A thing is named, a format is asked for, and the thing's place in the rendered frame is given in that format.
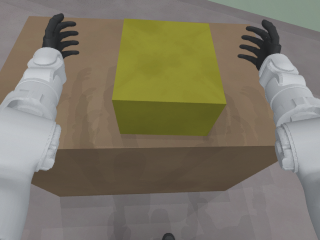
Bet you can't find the carton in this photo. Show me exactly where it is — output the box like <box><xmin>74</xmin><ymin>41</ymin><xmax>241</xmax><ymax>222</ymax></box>
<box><xmin>112</xmin><ymin>18</ymin><xmax>227</xmax><ymax>136</ymax></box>

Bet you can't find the robot left upper arm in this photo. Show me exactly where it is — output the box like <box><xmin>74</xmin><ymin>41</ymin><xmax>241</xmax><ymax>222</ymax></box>
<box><xmin>0</xmin><ymin>106</ymin><xmax>62</xmax><ymax>240</ymax></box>

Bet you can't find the pedestal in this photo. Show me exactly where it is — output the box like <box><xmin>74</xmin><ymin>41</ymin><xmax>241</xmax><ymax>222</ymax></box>
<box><xmin>0</xmin><ymin>16</ymin><xmax>278</xmax><ymax>197</ymax></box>

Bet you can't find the right robot hand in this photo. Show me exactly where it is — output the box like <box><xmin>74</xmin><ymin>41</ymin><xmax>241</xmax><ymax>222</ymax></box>
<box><xmin>237</xmin><ymin>19</ymin><xmax>282</xmax><ymax>71</ymax></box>

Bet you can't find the right robot forearm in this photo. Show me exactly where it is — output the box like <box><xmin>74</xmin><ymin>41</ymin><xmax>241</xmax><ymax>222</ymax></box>
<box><xmin>258</xmin><ymin>53</ymin><xmax>320</xmax><ymax>128</ymax></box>

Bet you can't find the left robot forearm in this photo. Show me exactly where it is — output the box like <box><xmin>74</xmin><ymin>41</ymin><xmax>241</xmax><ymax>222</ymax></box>
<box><xmin>0</xmin><ymin>47</ymin><xmax>67</xmax><ymax>122</ymax></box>

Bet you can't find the robot right upper arm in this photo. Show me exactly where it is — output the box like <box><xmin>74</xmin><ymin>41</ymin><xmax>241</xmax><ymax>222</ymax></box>
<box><xmin>274</xmin><ymin>117</ymin><xmax>320</xmax><ymax>240</ymax></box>

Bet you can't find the left robot hand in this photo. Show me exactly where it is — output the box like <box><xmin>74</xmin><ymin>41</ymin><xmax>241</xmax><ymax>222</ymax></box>
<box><xmin>42</xmin><ymin>13</ymin><xmax>79</xmax><ymax>59</ymax></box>

